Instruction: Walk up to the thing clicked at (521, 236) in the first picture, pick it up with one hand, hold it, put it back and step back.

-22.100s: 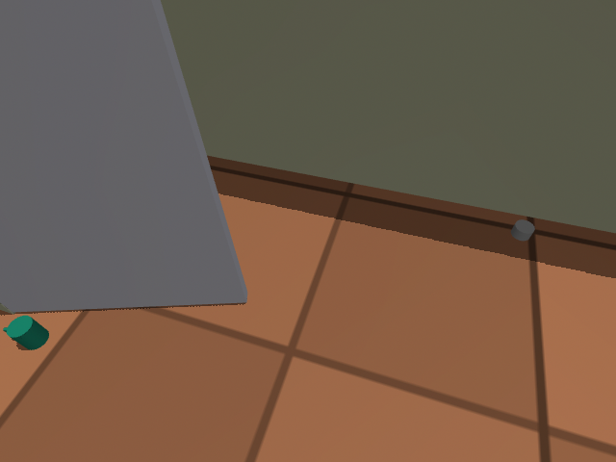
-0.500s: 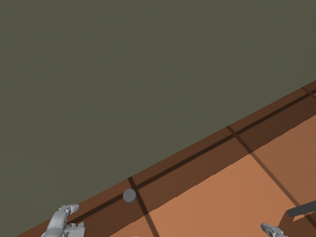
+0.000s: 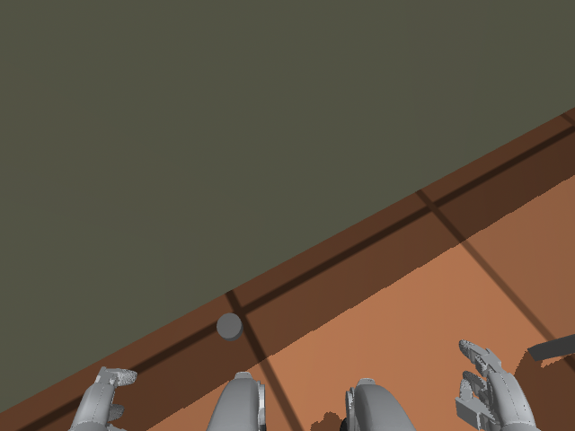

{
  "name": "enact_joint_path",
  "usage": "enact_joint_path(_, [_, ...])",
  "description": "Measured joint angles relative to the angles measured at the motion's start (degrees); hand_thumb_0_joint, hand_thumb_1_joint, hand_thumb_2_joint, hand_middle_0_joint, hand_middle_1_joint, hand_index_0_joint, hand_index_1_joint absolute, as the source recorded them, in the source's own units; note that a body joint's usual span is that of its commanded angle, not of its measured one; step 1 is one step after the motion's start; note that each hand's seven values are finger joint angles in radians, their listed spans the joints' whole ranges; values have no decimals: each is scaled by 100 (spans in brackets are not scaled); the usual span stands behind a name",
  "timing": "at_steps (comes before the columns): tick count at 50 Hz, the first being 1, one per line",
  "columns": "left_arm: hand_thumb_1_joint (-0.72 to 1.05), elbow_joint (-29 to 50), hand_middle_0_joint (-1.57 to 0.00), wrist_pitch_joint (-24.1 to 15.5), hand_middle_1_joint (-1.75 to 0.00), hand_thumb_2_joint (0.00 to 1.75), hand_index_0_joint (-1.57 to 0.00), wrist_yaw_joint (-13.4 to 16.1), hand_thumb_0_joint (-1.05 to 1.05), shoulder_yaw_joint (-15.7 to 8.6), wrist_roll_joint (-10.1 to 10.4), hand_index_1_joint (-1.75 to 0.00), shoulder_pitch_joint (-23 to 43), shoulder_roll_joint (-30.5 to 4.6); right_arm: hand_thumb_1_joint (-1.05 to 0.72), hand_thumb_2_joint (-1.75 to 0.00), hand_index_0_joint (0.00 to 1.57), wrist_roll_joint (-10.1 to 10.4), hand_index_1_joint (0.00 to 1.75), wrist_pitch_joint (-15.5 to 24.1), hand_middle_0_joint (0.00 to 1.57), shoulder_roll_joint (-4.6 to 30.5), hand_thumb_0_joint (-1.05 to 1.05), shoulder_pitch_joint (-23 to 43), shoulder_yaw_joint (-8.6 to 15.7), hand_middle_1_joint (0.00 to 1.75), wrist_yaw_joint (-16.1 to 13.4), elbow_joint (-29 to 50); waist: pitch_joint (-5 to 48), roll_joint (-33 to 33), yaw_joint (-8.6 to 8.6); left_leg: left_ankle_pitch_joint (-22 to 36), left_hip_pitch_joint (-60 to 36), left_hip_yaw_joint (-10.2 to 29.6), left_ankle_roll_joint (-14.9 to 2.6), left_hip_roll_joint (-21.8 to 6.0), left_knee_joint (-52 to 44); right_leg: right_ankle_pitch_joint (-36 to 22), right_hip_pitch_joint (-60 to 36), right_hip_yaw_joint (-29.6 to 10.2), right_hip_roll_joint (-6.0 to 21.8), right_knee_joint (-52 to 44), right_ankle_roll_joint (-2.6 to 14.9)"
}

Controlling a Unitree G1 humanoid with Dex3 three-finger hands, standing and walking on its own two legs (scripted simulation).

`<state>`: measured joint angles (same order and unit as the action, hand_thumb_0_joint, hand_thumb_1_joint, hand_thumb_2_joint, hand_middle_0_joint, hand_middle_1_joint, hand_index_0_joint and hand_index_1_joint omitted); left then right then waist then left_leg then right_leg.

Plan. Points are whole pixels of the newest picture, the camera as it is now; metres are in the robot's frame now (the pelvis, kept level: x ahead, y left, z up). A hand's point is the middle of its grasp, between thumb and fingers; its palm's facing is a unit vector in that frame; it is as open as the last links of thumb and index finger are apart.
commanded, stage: rise first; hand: left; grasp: from above
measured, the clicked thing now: (230, 327) +0.38 +0.21 -0.66
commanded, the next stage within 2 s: none
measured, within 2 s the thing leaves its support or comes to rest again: neither
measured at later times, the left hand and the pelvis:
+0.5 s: hand (161, 383) +0.21 +0.28 -0.31, palm faces -0.42 -0.54 -0.73, open 14.1 cm; pelvis -0.04 +0.00 -0.16, yaw -1 degrees
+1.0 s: hand (182, 350) +0.28 +0.29 -0.44, palm faces -0.47 -0.20 -0.86, open 14.2 cm; pelvis -0.09 +0.00 -0.30, yaw -4 degrees
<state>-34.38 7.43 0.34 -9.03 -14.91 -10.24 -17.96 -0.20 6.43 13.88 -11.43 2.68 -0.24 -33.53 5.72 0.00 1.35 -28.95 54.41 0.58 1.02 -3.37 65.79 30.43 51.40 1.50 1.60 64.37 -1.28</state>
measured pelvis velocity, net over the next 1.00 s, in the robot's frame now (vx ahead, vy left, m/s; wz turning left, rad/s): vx -0.09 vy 0.00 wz -0.07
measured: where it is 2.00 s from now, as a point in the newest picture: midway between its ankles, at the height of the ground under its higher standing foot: outside the picture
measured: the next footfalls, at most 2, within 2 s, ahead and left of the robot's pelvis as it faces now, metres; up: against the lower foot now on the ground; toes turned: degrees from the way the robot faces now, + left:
none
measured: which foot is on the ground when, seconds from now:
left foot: down 0.00-1.00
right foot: down 0.00-1.00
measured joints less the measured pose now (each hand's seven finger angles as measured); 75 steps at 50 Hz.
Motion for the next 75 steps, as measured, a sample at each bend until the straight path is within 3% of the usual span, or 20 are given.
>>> enact_joint_path(7, [-53, 618, -6, 112, -107, 100, -6, 7, 0, 84, -228, -108, -296, -34, -88, -90, 21, -18, 30, 179, 20, -27, 1, 199, -56, 30, 17, 197, 198, -15, -21, -245, 793, 71, 3, 5, 720, 265, 764, 27, 10, 716, 1])
enact_joint_path(11, [-53, 600, -6, -1, -107, 99, -6, 38, 0, 148, -500, -108, -167, -136, -88, -90, 21, -16, 30, 304, 21, 0, 1, 319, -71, 30, 47, 227, 307, -18, -33, -385, 1368, 109, 2, 25, 1216, 432, 1326, 32, 30, 1228, 1])
enact_joint_path(17, [-51, 132, -5, -531, -107, 98, -5, 182, 0, 211, -1233, -107, 479, -392, -85, -89, 21, -40, 30, 478, 21, 119, 0, 547, -25, 30, 142, 139, 468, 22, -38, -638, 2597, 138, 12, 47, 2248, 735, 2564, -14, 53, 2320, -2])
enact_joint_path(22, [-51, -163, -5, -1029, -107, 99, -5, 477, 0, 207, -1898, -107, 1144, -582, -84, -89, 21, -51, 30, 492, 21, 222, 0, 744, 40, 30, 211, -70, 514, 42, -45, -822, 3702, 170, 23, 26, 3192, 937, 3682, -60, 22, 3292, 1])
enact_joint_path(28, [-52, -635, -6, -1283, -106, 101, -6, 779, 0, 199, -2537, -107, 2101, -832, -86, -89, 21, -116, 30, 378, 21, 271, 0, 878, 102, 30, 291, -383, 423, -5, -48, -899, 4859, 259, 40, 3, 4182, 1025, 4829, -62, -29, 4284, 15])
enact_joint_path(35, [-53, -1275, -7, -1454, -104, 103, -6, 922, 0, 196, -3108, -106, 3067, -1050, -86, -89, 21, -180, 30, 171, 20, 216, 0, 749, 130, 30, 348, -663, 240, -74, -42, -833, 5790, 373, 49, -14, 5016, 953, 5746, -37, -92, 5099, 20])
enact_joint_path(43, [-55, -2090, -7, -1828, -103, 106, -6, 1094, 0, 183, -3755, -105, 3719, -1349, -87, -90, 21, -255, 30, -76, 20, 149, 0, 470, 66, 30, 413, -844, 139, -70, 110, -722, 6415, 488, 33, -4, 5609, 831, 6334, 8, -135, 5650, 8])
enact_joint_path(53, [-57, -2819, -7, -2078, -100, 107, -6, 1632, 0, 256, -4592, -102, 4280, -1596, -88, -90, 21, -431, 30, -279, 21, 194, 0, 405, 2, 30, 525, -1008, 57, 45, 303, -671, 6926, 612, 5, 50, 6155, 792, 6734, 68, -143, 6104, -37])
enact_joint_path(63, [-56, -3334, -8, -2023, -96, 106, -7, 2053, 0, 339, -5097, -98, 4650, -1629, -90, -90, 21, -588, 30, -311, 20, 153, 0, 554, -38, 30, 610, -1078, 39, 97, 435, -699, 7245, 651, -18, 69, 6489, 826, 7015, 65, -160, 6407, -78])
enact_joint_path(75, [-52, -3787, -11, -2098, -95, 101, -10, 2338, 0, 320, -5448, -96, 4968, -1715, -90, -90, 21, -728, 30, -298, 21, 41, 0, 663, -109, 30, 696, -1152, -17, 115, 485, -769, 7504, 691, 9, 59, 6797, 877, 7300, 59, -204, 6720, -88])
